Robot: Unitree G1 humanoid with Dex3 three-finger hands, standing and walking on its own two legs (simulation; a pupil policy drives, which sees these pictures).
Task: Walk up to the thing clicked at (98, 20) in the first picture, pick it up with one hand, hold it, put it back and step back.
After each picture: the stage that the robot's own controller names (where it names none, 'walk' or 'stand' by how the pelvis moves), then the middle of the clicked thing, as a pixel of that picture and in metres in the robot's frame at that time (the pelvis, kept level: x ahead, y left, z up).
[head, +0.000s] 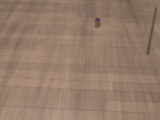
stand; (97, 22) +1.73 -0.20 -0.72
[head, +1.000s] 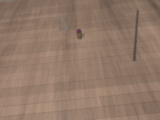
walk; (79, 34) +1.59 +0.14 -0.70
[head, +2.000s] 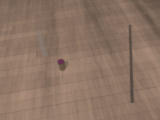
walk; (61, 64) +1.01 +0.29 -0.71
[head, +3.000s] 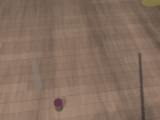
walk; (58, 105) +0.59 +0.21 -0.70
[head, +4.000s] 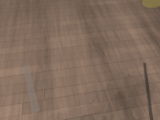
walk; out of the picture +0.35 +0.16 -0.70
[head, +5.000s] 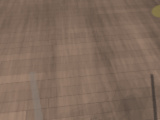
stand; out of the picture +0.31 +0.17 -0.72
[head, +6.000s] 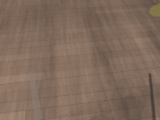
stand; out of the picture +0.32 +0.18 -0.72
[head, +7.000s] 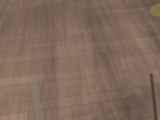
stand; out of the picture +0.32 +0.18 -0.73
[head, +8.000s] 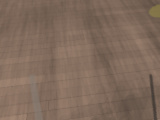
stand; out of the picture +0.31 +0.18 -0.73
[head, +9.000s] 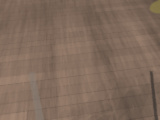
go down; out of the picture +0.31 +0.17 -0.72
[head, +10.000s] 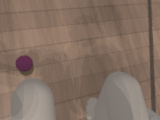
go down; (25, 66) +0.42 +0.19 -0.30
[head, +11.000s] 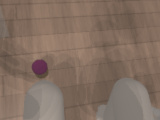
close in; (40, 69) +0.41 +0.18 -0.31
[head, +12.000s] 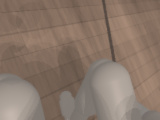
close in; out of the picture +0.40 +0.22 -0.23
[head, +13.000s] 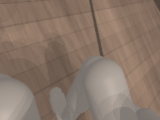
close; out of the picture +0.40 +0.23 -0.22
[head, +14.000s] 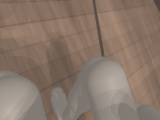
lift; out of the picture +0.36 +0.21 -0.23
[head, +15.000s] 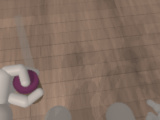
lift; (30, 88) +0.31 +0.18 -0.01
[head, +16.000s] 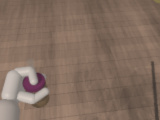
hold; (37, 90) +0.32 +0.17 +0.01
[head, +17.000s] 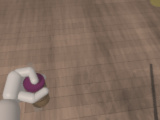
hold; (37, 91) +0.32 +0.17 +0.00
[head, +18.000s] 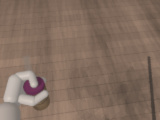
crouch; (37, 94) +0.32 +0.17 -0.03
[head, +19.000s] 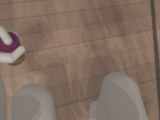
lower; (11, 50) +0.45 +0.20 -0.10
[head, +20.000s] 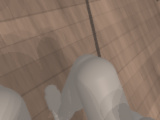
lower; out of the picture +0.43 +0.26 -0.23
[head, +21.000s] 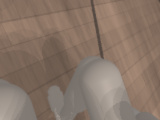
lower; out of the picture +0.42 +0.26 -0.23
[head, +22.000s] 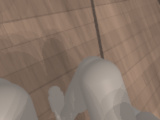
lower; out of the picture +0.42 +0.26 -0.23
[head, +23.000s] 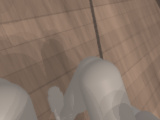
lower; out of the picture +0.42 +0.26 -0.23
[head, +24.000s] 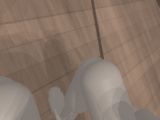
open; out of the picture +0.41 +0.24 -0.24
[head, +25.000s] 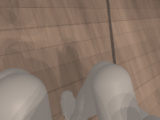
stand; out of the picture +0.41 +0.23 -0.23
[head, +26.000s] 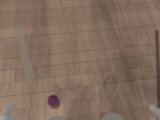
stand; (53, 102) +0.39 +0.17 -0.55
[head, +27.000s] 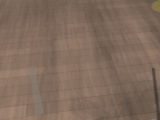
stand; out of the picture +0.36 +0.16 -0.66
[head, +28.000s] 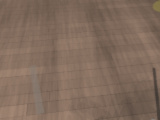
stand; out of the picture +0.36 +0.16 -0.66
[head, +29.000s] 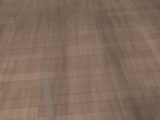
stand; out of the picture +0.38 +0.15 -0.72
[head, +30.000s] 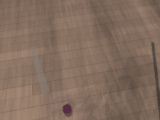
walk; (67, 110) +0.41 +0.13 -0.70
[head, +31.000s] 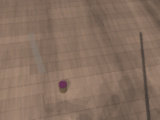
walk; (63, 87) +0.61 +0.14 -0.69
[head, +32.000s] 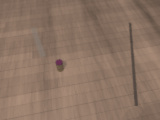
stand; (59, 65) +0.92 +0.27 -0.69
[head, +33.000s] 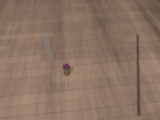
stand; (66, 69) +0.96 +0.17 -0.72
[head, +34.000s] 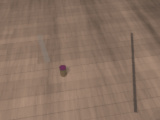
stand; (63, 70) +0.98 +0.21 -0.73
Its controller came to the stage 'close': yes
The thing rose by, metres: 0.72
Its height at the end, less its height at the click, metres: +0.00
